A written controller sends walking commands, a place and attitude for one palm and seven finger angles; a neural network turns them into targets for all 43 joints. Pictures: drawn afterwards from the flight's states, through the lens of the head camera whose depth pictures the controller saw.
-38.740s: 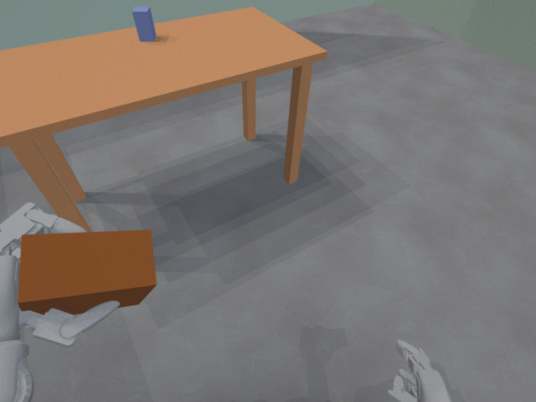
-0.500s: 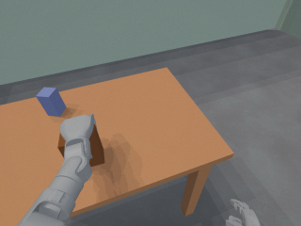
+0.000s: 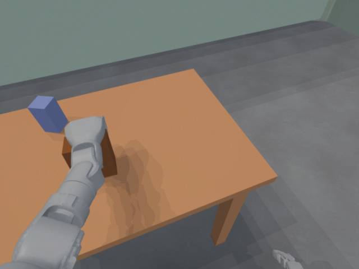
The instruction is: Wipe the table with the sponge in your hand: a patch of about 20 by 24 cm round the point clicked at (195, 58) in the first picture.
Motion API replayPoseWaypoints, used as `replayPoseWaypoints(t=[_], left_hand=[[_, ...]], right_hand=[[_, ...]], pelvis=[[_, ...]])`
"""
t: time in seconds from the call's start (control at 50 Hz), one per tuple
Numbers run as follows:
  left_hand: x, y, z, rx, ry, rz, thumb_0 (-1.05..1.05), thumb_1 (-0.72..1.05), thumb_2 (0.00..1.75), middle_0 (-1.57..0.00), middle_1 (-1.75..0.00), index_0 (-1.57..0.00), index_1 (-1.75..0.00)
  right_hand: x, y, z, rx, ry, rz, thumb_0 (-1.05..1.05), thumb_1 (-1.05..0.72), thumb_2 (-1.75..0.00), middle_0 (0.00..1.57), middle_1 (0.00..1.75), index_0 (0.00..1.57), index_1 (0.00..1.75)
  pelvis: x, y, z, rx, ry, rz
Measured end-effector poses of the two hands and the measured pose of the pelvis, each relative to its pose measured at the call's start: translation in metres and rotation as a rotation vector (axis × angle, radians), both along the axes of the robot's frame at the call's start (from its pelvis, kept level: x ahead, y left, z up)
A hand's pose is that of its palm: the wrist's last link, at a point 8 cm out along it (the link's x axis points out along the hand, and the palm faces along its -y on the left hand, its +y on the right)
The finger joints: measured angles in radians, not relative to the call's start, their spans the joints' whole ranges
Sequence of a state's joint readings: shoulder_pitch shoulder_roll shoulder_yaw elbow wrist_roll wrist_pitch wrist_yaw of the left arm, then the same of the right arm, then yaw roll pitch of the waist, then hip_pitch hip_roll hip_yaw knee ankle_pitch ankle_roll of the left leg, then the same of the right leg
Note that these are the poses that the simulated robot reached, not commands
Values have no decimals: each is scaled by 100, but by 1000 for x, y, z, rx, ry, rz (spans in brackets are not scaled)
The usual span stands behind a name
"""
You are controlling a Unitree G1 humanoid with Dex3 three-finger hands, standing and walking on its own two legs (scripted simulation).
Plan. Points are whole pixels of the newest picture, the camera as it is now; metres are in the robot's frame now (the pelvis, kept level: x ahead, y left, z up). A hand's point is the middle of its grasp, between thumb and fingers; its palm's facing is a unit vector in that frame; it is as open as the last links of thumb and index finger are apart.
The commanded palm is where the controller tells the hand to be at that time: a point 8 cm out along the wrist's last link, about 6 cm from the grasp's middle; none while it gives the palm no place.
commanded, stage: wipe forward along the middle lane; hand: left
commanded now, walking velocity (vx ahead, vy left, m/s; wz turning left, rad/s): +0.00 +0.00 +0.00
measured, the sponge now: (94, 161) +0.38 +0.26 -0.01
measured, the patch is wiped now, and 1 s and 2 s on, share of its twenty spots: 1.00 1.00 1.00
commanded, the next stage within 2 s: slide back across to the first lane in 0.40 s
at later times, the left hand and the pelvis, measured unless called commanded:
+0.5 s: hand (88, 133) +0.44 +0.27 +0.04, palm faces -0.10 +0.00 -1.00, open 10.4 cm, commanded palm +0.42 +0.27 +0.08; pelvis +0.00 +0.01 +0.00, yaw +0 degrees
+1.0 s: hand (64, 141) +0.41 +0.33 +0.05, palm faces -0.09 -0.02 -1.00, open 10.4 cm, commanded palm +0.38 +0.32 +0.10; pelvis +0.02 +0.02 +0.00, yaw +0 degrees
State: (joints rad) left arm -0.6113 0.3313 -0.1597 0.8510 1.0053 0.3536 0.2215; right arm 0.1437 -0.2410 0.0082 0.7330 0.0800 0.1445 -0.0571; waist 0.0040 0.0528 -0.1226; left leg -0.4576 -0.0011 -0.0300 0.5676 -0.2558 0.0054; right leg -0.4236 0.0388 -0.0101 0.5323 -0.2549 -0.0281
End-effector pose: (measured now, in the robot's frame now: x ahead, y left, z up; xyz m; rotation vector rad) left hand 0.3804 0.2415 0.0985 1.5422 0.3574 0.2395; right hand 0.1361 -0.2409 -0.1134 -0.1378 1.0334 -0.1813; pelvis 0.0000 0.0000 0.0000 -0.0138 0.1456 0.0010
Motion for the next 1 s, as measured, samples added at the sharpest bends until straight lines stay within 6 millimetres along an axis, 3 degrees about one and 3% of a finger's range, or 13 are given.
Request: replayPoseWaypoints(t=[0.26,0.58,0.72,0.84,1.0], left_hand=[[18,12,0,6,10,1,1,-55,107,-71,-133,-73,-134],[49,30,2,21,26,12,1,-55,107,-71,-133,-73,-134],[47,39,2,-3,13,9,1,-55,106,-71,-134,-72,-134],[33,54,4,1,0,29,1,-55,106,-70,-134,-72,-135],[11,76,5,5,18,54,1,-54,106,-70,-134,-71,-135]], right_hand=[[-19,-10,0,-35,55,-40,1,-90,-89,20,30,20,30],[-49,-7,-6,-45,123,-78,1,-90,-89,20,30,20,30],[-61,-4,-8,-31,157,-111,1,-90,-89,20,30,20,30],[-49,-2,-4,-22,133,-102,1,-90,-89,20,30,20,30],[-5,2,8,-37,39,-38,1,-90,-89,20,30,20,30]], pelvis=[[4,6,0,-6,18,-3],[2,13,-4,-15,72,-10],[11,16,-1,-16,63,-22],[18,19,1,-16,39,-22],[19,21,3,-18,7,1]])
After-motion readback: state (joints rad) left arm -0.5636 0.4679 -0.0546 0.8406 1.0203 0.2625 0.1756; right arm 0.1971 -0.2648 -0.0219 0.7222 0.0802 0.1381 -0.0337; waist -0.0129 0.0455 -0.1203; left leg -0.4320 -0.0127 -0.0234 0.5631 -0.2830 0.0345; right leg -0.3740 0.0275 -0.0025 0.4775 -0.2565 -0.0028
